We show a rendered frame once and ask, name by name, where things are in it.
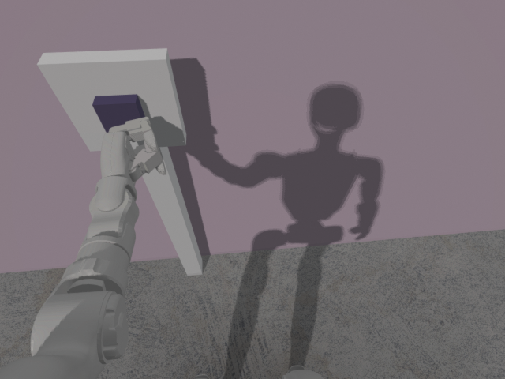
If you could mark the robot right shin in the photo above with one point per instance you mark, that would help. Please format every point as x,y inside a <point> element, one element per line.
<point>295,368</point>

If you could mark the panel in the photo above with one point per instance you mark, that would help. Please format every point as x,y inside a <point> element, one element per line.
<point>77,77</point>

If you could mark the robot left hand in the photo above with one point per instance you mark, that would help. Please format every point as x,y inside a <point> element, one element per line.
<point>118,158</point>

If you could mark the robot left forearm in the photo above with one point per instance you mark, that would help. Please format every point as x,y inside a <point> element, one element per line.
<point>105,253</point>

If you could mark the robot left upper arm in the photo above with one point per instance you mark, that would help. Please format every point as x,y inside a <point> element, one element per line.
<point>76,335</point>

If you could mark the button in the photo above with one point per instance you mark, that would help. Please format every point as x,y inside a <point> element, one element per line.
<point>116,110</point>

